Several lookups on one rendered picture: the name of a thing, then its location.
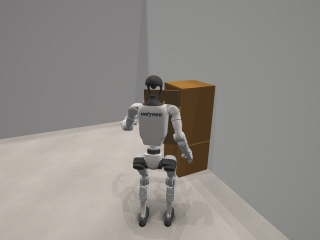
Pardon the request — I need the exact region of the right robot forearm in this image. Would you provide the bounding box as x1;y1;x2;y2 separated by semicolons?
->
178;132;191;156

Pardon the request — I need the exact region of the cupboard door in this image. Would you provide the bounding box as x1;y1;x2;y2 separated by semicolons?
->
144;89;180;145

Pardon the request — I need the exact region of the left robot thigh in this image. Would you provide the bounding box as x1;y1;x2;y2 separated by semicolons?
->
133;154;150;186

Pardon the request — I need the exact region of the robot torso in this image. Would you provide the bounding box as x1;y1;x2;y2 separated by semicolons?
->
138;101;169;170

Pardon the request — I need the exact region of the robot right upper arm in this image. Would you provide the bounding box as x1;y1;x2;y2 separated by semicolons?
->
166;104;184;143

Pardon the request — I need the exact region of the robot right hand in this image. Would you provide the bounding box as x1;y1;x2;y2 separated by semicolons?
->
181;149;193;164

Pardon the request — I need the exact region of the robot left upper arm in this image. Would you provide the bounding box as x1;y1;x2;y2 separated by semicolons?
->
124;103;141;131

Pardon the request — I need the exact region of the left robot forearm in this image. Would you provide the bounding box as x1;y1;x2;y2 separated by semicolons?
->
121;119;126;131

